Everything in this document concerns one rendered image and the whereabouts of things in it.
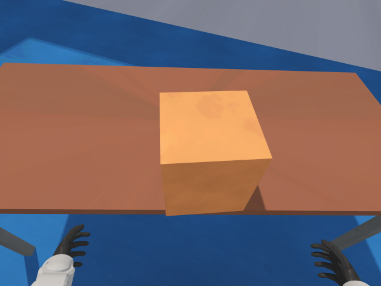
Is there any left robot hand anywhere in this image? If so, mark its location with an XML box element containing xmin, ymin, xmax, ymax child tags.
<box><xmin>53</xmin><ymin>224</ymin><xmax>90</xmax><ymax>267</ymax></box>

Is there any carton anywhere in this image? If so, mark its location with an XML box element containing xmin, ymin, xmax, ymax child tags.
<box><xmin>160</xmin><ymin>91</ymin><xmax>272</xmax><ymax>216</ymax></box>

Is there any table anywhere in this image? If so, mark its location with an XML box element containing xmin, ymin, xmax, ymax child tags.
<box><xmin>0</xmin><ymin>63</ymin><xmax>381</xmax><ymax>256</ymax></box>

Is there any right robot hand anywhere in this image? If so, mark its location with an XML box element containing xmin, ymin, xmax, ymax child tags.
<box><xmin>311</xmin><ymin>240</ymin><xmax>361</xmax><ymax>286</ymax></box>

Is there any robot left forearm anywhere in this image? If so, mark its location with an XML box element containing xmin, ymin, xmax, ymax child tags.
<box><xmin>31</xmin><ymin>254</ymin><xmax>75</xmax><ymax>286</ymax></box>

